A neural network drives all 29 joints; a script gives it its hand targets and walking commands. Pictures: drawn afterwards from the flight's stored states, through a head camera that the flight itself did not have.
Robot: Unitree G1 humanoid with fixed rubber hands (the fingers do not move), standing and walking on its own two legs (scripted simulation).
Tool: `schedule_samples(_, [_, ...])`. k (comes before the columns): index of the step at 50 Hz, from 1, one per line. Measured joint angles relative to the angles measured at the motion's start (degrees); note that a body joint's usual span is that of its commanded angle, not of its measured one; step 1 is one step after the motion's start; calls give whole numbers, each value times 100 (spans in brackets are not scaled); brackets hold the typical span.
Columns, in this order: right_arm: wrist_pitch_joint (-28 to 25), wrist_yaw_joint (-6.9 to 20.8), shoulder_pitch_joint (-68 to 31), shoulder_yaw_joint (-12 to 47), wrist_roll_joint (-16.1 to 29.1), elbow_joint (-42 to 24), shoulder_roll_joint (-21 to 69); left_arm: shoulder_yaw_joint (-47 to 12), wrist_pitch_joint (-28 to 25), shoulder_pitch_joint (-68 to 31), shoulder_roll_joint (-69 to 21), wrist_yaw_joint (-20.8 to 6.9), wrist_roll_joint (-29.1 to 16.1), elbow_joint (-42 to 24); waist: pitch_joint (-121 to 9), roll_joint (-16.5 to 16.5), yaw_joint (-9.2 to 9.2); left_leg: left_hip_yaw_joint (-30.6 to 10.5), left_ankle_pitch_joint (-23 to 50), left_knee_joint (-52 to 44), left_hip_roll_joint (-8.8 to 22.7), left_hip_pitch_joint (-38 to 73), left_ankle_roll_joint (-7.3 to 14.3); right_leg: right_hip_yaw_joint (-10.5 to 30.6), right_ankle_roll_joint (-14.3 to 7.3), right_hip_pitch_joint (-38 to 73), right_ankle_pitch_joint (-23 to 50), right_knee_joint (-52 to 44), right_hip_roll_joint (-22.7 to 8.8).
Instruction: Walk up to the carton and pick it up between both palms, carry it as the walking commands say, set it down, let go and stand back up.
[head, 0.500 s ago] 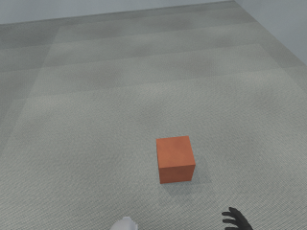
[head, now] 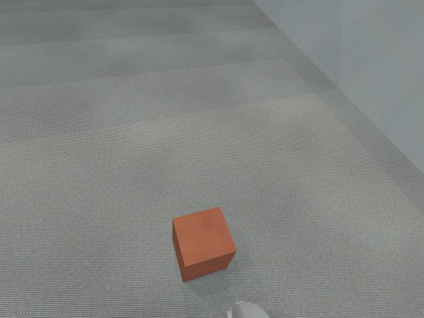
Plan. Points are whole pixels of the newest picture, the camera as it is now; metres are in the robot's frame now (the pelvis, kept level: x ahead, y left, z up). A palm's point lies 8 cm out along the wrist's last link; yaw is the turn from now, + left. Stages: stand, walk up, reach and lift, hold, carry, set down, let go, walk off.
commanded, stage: walk up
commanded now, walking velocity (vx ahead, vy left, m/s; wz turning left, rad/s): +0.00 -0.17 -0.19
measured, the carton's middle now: (201, 244) +0.49 -0.05 -0.66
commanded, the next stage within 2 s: none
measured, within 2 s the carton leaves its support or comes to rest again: neither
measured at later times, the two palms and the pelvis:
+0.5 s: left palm out of the picture +0.08 +0.16 -0.11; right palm out of the picture +0.01 -0.35 -0.15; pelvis -0.02 -0.09 +0.00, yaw -2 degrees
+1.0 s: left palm out of the picture +0.11 +0.12 -0.13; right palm out of the picture -0.06 -0.42 -0.12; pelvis +0.02 -0.15 +0.00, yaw +6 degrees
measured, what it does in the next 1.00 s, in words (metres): steps to the right: right foot, then left foot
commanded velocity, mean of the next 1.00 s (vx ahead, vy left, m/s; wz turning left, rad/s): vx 0.06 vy -0.08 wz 0.07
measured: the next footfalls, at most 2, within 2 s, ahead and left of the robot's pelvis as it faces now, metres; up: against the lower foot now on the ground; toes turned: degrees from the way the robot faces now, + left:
right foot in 0.28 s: +0.05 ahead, -0.20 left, +0.00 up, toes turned -3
left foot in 0.60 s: -0.02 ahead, +0.02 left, +0.00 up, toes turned +0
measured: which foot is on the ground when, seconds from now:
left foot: down 0.00-0.26, up 0.28-0.58, down 0.60-1.00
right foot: up 0.00-0.26, down 0.28-0.72, up 0.74-1.00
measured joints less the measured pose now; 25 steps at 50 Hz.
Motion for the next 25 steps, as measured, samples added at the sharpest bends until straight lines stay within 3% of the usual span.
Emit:
schedule_samples(4, [123,-18,193,-58,-37,77,28,-114,126,-324,-134,-41,-23,-136,-14,-6,-91,55,-36,-10,111,96,-80,-31,78,-21,286,-666,-82])
schedule_samples(8, [256,-28,68,-130,-55,16,61,-220,194,-547,-329,-54,-32,-268,8,47,-216,77,-49,86,212,73,-207,-53,124,324,111,-1605,-124])
schedule_samples(12, [392,47,-202,-230,-51,-73,-31,-284,96,-554,-469,-8,-60,-295,-31,232,-280,25,-130,378,312,-71,-413,-112,69,1146,424,-2999,-112])
schedule_samples(14, [465,74,-309,-244,-54,-128,-73,-281,-59,-433,-455,39,-15,-277,-111,231,-225,7,-555,862,257,-286,-448,-78,-41,1529,861,-3700,-202])
schedule_samples(16, [607,37,-515,-258,-31,-173,-124,-303,-156,-295,-526,63,-2,-228,-69,380,-167,-321,-1585,1619,73,-541,-333,-47,-221,1400,754,-3451,-160])
schedule_samples(17, [660,29,-590,-247,-24,-174,-136,-317,-180,-208,-549,79,1,-210,-81,413,-126,-431,-1742,1955,-55,-630,-279,-19,-277,1411,731,-3483,-169])
schedule_samples(21, [648,119,-644,-145,-25,-11,-95,-375,-224,16,-629,171,11,-152,-211,537,15,-544,-1355,2287,-282,-557,-202,-58,-377,1688,1019,-4067,-121])
schedule_samples(25, [611,122,-505,-50,-9,168,38,-379,-308,126,-684,219,-3,-88,-379,536,109,-527,-1396,1601,-413,-58,-195,-162,-455,1826,1203,-4401,-29])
